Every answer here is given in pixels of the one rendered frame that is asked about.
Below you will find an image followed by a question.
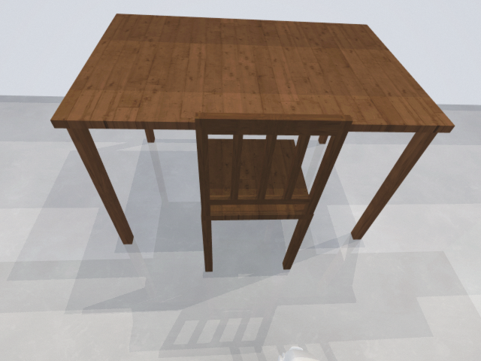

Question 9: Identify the table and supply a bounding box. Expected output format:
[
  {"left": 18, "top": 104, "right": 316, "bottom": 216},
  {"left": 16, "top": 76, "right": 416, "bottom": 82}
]
[{"left": 50, "top": 14, "right": 455, "bottom": 244}]

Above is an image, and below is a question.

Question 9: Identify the chair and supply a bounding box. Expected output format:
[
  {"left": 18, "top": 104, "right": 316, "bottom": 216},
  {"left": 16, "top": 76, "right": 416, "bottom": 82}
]
[{"left": 195, "top": 112, "right": 352, "bottom": 272}]

